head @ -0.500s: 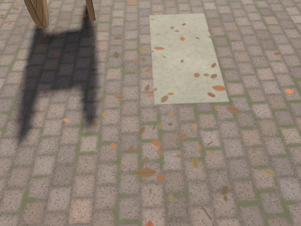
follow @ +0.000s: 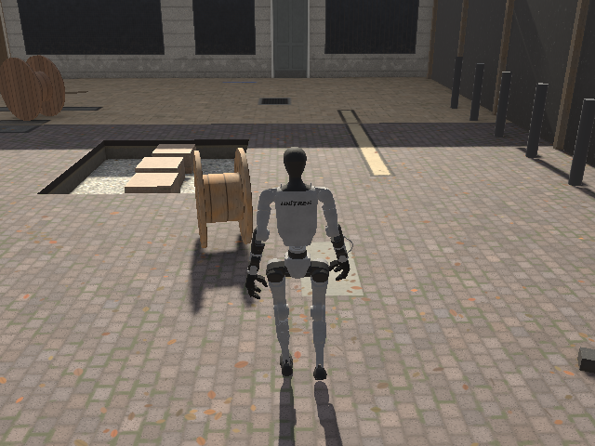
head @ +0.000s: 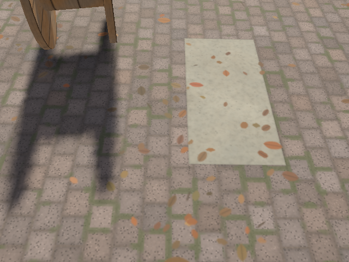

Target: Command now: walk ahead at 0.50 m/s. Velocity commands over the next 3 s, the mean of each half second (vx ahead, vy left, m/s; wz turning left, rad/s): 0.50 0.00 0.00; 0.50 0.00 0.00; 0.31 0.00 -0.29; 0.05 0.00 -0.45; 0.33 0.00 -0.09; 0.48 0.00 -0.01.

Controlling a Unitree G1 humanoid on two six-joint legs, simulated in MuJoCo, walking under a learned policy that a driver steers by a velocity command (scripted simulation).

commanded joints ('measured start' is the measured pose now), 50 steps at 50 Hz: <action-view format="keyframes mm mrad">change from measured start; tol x16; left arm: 1 40 46 14 -44 22 10 -13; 18 -447 53 2 -220 5 23 -26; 24 155 259 80 -69 51 -11 10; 28 -131 85 34 -96 -5 -4 -11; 50 106 131 22 28 10 -17 22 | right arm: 1 106 -41 -4 16 10 -17 -5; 24 415 -6 21 80 49 -20 -18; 45 -213 -34 8 -117 -1 27 15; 50 67 -78 -21 -38 -7 -2 -5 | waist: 1 2 74 -29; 19 -66 86 57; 24 113 -172 -343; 29 -46 -26 -12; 50 -110 -33 -85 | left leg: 1 164 270 -325 -327 64 107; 17 415 254 -160 -324 436 103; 22 404 230 -94 59 838 56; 23 220 193 -73 297 619 37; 25 -259 -18 -132 849 -324 -2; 39 -335 148 -64 305 150 -80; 46 -334 101 -38 107 100 -33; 50 70 1 11 -31 33 43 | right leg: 1 -214 -91 46 19 91 9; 18 -362 -54 -65 -530 287 19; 22 53 48 -111 -667 224 -58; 23 324 -65 12 -673 202 -103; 24 627 -379 486 -734 94 -238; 25 582 -414 689 -856 84 -258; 30 104 -225 209 -982 238 -117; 45 382 -217 62 -972 596 -115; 50 379 -193 -5 -599 991 -64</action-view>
